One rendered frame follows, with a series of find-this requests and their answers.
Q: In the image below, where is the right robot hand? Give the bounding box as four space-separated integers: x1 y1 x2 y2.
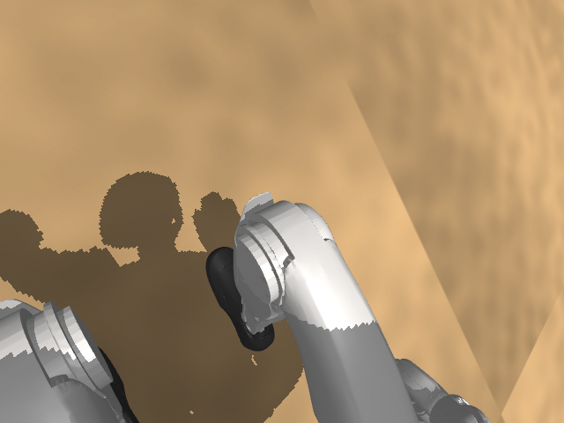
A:
394 357 449 423

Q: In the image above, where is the right robot foot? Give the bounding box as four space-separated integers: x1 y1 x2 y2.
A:
206 247 274 352

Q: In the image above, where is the right robot arm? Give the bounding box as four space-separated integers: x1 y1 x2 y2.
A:
429 394 492 423

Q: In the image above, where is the left robot foot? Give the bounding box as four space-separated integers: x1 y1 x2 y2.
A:
99 348 139 423

